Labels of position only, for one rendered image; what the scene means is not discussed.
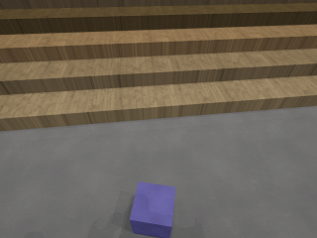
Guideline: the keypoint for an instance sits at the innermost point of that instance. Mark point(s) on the carton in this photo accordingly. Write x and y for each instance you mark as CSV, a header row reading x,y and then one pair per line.
x,y
152,210

